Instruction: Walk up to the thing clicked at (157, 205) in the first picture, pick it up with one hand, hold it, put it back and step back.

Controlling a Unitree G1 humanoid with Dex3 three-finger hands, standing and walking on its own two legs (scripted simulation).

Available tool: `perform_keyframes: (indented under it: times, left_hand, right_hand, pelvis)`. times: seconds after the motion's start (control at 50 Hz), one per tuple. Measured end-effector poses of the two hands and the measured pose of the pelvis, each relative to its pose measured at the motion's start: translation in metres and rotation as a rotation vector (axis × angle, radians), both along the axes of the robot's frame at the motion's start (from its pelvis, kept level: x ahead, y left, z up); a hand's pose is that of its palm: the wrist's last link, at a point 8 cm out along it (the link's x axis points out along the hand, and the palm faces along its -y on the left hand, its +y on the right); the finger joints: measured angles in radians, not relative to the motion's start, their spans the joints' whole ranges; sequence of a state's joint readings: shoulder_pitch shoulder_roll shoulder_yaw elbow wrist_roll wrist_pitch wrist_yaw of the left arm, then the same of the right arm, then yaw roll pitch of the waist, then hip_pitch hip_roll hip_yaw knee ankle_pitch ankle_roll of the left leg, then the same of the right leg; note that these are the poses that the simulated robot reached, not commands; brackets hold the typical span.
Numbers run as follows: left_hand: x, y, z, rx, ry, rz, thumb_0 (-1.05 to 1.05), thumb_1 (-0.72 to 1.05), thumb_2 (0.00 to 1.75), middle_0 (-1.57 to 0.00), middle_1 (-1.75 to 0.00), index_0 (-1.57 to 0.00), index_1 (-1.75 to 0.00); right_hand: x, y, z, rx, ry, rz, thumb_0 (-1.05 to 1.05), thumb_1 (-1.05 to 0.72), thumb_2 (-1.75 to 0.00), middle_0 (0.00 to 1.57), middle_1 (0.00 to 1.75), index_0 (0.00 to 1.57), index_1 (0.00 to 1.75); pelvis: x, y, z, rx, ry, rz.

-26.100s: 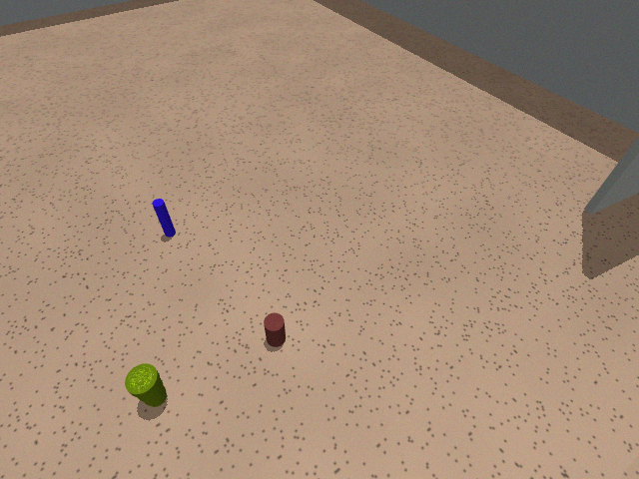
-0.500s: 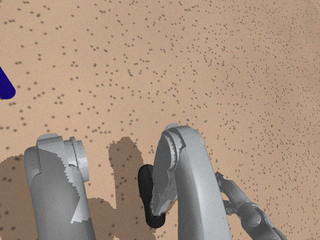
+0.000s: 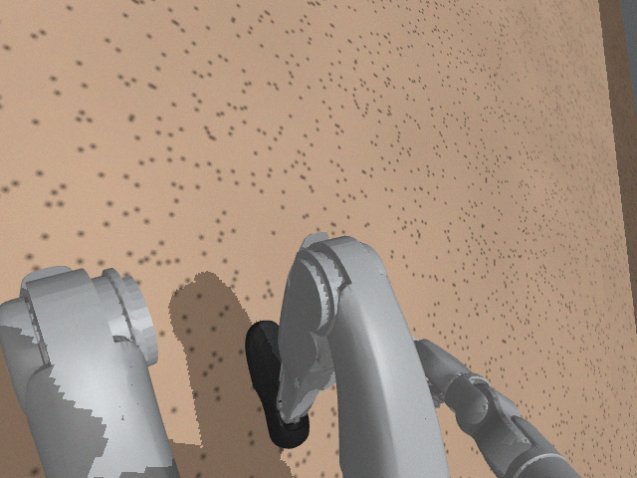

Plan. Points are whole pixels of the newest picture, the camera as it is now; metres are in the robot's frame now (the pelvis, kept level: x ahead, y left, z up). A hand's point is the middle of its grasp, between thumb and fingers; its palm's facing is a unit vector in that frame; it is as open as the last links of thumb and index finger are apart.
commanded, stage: close in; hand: left
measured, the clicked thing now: out of the picture +0.46 +0.33 -0.19
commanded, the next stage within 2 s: close in 0.20 s
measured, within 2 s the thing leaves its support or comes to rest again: leaves its support in 1.40 s
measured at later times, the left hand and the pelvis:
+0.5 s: hand out of the picture +0.42 +0.31 -0.17, palm faces +0.41 -0.91 +0.01, open 14.4 cm; pelvis +0.00 +0.00 +0.00, yaw -1 degrees
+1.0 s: hand out of the picture +0.44 +0.31 -0.17, palm faces +0.42 -0.91 -0.01, open 6.8 cm; pelvis +0.00 +0.00 +0.00, yaw -2 degrees
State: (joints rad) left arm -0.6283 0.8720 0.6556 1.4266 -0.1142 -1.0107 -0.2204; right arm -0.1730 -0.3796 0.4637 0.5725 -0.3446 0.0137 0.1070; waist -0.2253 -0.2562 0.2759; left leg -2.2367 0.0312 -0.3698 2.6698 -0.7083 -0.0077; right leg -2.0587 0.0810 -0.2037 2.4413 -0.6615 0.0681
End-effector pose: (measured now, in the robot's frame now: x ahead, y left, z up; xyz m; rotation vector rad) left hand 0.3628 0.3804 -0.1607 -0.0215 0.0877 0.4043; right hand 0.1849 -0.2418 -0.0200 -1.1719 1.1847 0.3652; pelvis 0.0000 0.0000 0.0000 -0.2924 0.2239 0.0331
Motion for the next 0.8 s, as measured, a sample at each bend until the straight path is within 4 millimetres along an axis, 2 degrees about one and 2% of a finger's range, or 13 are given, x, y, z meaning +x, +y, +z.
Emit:
perform_keyframes:
  times: [0.22,0.4,0.74,0.8]
  left_hand:
    - [0.009,-0.022,-0.003,-0.008,-0.012,-0.012,-0.01,-0.50,0.16,-0.10,-0.17,-0.13,-0.15]
    - [0.014,-0.029,-0.010,-0.002,-0.019,0.012,-0.01,-0.43,0.22,-0.14,-0.19,-0.15,-0.18]
    - [0.027,-0.033,-0.008,0.006,-0.023,0.017,0.00,0.38,0.62,-0.59,-0.55,-0.58,-0.56]
    - [0.028,-0.032,-0.007,0.014,-0.014,0.016,-0.01,0.41,0.65,-0.61,-0.62,-0.65,-0.62]
  right_hand:
    - [-0.012,0.000,0.001,-0.002,0.025,-0.018,0.00,-0.90,-0.90,0.21,0.30,0.21,0.30]
    - [-0.021,-0.001,-0.002,-0.017,0.063,-0.027,0.00,-0.90,-0.90,0.21,0.30,0.21,0.30]
    - [-0.021,0.000,0.000,-0.028,0.066,-0.033,0.00,-0.86,-0.89,0.21,0.30,0.20,0.30]
    - [-0.021,-0.001,0.000,-0.027,0.069,-0.034,0.00,-0.86,-0.89,0.21,0.30,0.20,0.30]
  pelvis:
    - [-0.001,0.001,-0.001,-0.007,-0.014,-0.008]
    - [-0.001,0.001,-0.002,-0.011,-0.017,-0.015]
    - [-0.002,0.001,0.000,-0.018,-0.021,-0.022]
    - [-0.002,0.001,0.001,-0.016,-0.017,-0.023]
